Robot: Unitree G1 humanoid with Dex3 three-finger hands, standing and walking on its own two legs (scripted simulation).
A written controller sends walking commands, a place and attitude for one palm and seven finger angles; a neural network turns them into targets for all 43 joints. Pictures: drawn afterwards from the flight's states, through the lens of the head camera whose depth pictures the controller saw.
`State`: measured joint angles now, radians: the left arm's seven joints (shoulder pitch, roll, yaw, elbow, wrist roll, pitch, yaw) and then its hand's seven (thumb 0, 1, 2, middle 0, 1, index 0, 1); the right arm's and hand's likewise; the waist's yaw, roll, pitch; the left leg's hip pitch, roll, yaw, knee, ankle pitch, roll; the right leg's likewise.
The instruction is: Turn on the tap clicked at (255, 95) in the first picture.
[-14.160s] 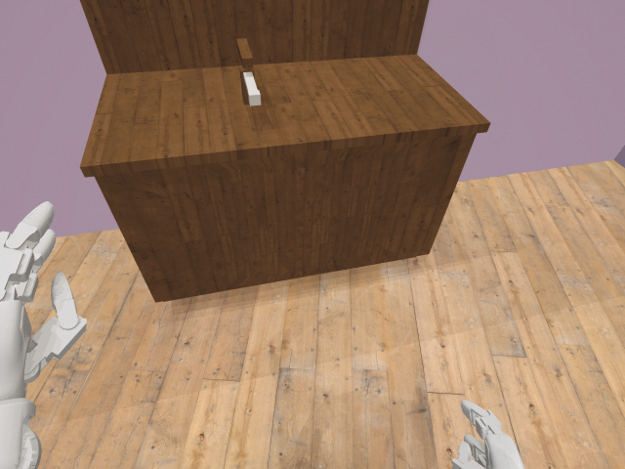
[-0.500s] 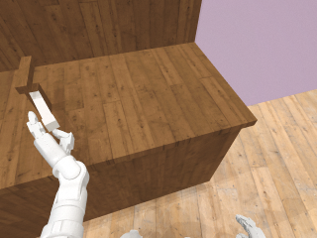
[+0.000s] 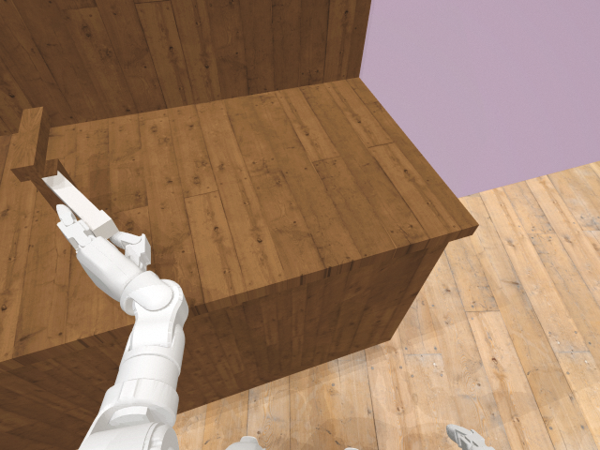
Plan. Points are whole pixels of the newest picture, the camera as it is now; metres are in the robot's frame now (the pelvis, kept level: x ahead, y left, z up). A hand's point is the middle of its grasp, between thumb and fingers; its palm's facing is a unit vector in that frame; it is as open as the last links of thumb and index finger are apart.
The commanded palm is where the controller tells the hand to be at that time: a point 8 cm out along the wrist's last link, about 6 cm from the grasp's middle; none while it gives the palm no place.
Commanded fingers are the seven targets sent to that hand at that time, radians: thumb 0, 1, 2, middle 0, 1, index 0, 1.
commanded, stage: push the lever round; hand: left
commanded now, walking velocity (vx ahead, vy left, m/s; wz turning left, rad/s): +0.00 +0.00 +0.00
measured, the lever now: (101, 226) +0.39 +0.28 +0.07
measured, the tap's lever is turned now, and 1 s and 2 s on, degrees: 30 75 75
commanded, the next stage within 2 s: lift the hand up off the lever in 0.76 s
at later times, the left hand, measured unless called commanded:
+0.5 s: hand (160, 217) +0.43 +0.22 +0.05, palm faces +0.85 -0.51 -0.10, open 8.2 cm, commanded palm +0.38 +0.22 +0.06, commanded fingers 0.00 0.90 0.90 -0.15 -0.15 -0.15 -0.15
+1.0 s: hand (163, 200) +0.46 +0.22 +0.06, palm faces +0.85 -0.51 -0.11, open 7.9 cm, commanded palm +0.40 +0.22 +0.07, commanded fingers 0.00 0.90 0.90 -0.15 -0.15 -0.15 -0.15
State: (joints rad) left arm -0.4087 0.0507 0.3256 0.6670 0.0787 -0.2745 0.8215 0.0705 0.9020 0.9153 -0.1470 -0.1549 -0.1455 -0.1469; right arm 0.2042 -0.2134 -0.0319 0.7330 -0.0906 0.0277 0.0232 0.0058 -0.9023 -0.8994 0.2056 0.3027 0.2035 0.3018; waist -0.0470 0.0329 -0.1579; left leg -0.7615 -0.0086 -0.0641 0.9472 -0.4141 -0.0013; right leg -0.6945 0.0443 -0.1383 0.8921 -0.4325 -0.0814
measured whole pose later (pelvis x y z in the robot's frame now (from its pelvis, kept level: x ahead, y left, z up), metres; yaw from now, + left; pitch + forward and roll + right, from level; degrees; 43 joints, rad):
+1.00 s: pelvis +0.01 -0.01 +0.00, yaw -1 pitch +17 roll -1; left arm -0.70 0.13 0.51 0.96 0.17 -0.26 0.91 0.02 0.89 0.90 -0.15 -0.16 -0.14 -0.14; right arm 0.30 -0.21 -0.04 0.75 -0.13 0.05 0.08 0.00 -0.90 -0.90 0.20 0.30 0.20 0.30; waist -0.11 0.03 -0.19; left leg -0.82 0.00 -0.06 0.94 -0.42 -0.01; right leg -0.76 0.06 -0.13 0.89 -0.43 -0.09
